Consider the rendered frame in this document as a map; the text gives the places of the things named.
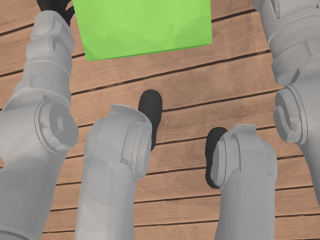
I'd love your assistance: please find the robot right upper arm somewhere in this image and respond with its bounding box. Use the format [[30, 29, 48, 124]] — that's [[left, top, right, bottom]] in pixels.
[[273, 78, 320, 207]]

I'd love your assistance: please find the right robot forearm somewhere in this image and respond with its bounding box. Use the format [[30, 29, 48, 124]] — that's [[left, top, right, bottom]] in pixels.
[[252, 0, 320, 86]]

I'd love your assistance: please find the left robot forearm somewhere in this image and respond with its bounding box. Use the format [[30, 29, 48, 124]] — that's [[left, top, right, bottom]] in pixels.
[[0, 10, 75, 113]]

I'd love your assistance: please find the right robot foot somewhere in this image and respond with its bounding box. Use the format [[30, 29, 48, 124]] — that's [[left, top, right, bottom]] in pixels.
[[205, 127, 228, 189]]

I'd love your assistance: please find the robot left hand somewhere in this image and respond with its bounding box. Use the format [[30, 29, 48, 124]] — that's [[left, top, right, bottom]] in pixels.
[[36, 0, 75, 27]]

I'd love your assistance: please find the robot left shin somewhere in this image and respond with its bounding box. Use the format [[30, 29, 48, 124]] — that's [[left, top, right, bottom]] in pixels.
[[83, 103, 152, 161]]

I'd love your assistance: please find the robot left upper arm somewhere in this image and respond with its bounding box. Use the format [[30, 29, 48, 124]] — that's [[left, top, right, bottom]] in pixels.
[[0, 100, 79, 240]]

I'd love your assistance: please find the carton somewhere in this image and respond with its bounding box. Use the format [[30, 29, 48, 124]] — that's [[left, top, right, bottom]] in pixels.
[[72, 0, 212, 61]]

